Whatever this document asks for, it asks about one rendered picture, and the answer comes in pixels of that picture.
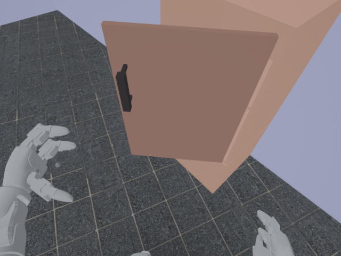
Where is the robot left forearm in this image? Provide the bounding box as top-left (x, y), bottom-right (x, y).
top-left (0, 186), bottom-right (31, 256)

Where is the cupboard door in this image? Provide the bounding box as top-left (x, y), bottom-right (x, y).
top-left (101, 21), bottom-right (279, 163)

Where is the right robot hand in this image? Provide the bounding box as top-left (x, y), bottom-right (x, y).
top-left (253, 210), bottom-right (295, 256)

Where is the left robot hand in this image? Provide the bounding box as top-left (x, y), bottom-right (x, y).
top-left (2, 123), bottom-right (76, 202)

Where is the handle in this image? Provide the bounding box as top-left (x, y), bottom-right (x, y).
top-left (116, 64), bottom-right (132, 112)

